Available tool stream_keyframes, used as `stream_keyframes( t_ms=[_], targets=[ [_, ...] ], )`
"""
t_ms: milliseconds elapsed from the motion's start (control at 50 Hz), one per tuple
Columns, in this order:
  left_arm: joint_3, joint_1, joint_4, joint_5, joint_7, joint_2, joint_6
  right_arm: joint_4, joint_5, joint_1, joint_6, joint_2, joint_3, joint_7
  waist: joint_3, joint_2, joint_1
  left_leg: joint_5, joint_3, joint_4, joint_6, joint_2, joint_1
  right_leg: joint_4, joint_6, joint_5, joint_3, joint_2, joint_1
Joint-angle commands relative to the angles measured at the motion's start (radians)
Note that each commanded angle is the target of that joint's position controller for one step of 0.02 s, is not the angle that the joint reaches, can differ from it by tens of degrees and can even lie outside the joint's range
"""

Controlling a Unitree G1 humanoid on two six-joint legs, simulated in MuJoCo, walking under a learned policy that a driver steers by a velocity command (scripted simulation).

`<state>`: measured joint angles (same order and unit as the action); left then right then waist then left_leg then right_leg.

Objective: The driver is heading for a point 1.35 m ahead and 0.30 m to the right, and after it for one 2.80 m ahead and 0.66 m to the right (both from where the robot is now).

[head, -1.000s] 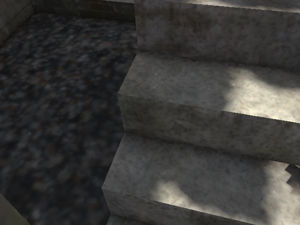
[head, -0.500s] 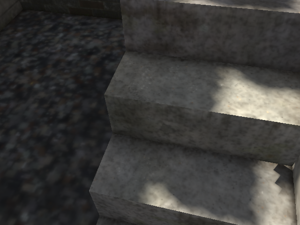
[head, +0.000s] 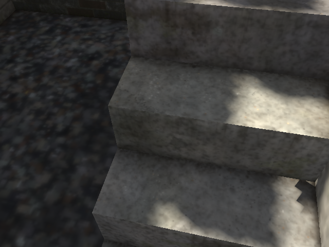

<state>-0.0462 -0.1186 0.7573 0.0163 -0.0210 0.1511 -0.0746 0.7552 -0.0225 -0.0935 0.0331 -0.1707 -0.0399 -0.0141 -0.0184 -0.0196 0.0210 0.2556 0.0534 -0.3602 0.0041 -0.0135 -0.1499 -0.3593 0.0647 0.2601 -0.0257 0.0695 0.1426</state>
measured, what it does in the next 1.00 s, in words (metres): stands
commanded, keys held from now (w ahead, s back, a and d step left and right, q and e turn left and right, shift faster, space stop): w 1.00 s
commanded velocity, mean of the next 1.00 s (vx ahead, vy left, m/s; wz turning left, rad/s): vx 0.50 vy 0.00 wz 0.00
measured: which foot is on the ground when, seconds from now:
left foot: down 0.00-1.00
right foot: down 0.00-1.00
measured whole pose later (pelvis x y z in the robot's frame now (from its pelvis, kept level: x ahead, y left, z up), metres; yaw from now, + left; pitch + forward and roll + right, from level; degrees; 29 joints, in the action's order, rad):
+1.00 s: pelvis +0.00 +0.00 +0.00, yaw +0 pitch +2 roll +0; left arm -0.07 -0.11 0.86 0.01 -0.02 0.18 -0.08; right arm 0.85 -0.02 -0.10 0.04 -0.21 -0.06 -0.01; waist -0.02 -0.02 0.02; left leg 0.24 0.05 -0.32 0.01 -0.02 -0.11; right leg -0.32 0.06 0.24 -0.04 0.07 0.11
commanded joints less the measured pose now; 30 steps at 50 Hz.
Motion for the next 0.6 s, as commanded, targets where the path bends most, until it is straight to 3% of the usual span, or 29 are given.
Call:
stream_keyframes(
  t_ms=[20, 600],
  targets=[
    [0.016, 0.045, -0.064, -0.001, -0.002, 0.081, -0.016, -0.065, 0.000, 0.056, 0.016, -0.072, 0.013, -0.001, -0.102, 0.019, 0.001, -0.307, -0.107, 0.010, -0.025, -0.115, 0.050, 0.016, 0.010, -0.434, -0.148, -0.176, -0.042],
    [-0.002, 0.043, 0.009, -0.003, -0.003, 0.112, -0.017, 0.008, 0.000, 0.051, 0.018, -0.110, 0.003, 0.000, -0.089, 0.021, 0.000, -0.320, -0.108, 0.034, -0.030, -0.123, 0.070, 0.034, 0.009, -0.450, -0.155, -0.180, -0.060]
  ],
)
